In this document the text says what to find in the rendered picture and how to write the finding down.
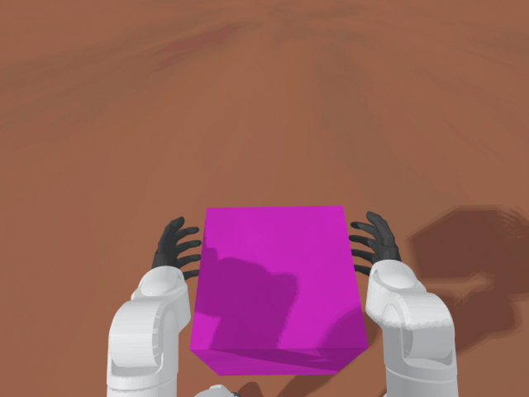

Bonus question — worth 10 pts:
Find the left robot hand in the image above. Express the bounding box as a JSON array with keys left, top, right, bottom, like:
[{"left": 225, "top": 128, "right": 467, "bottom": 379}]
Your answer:
[{"left": 151, "top": 217, "right": 202, "bottom": 280}]

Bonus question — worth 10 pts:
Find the left robot forearm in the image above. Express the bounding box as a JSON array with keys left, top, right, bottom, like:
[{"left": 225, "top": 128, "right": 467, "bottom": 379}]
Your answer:
[{"left": 107, "top": 265, "right": 191, "bottom": 397}]

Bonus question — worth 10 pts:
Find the carton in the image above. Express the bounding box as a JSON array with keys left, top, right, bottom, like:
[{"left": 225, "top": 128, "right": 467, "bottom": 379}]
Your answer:
[{"left": 189, "top": 205, "right": 369, "bottom": 375}]

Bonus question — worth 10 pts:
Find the right robot forearm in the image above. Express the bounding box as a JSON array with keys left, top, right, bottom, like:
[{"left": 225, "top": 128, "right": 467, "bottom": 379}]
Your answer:
[{"left": 365, "top": 260, "right": 459, "bottom": 397}]

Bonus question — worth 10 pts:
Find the left robot shin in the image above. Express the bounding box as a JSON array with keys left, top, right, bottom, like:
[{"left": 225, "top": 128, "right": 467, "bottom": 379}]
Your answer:
[{"left": 210, "top": 385, "right": 231, "bottom": 393}]

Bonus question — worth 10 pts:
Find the right robot hand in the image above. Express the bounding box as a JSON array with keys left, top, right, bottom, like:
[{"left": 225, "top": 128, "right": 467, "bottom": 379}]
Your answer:
[{"left": 349, "top": 211, "right": 402, "bottom": 276}]

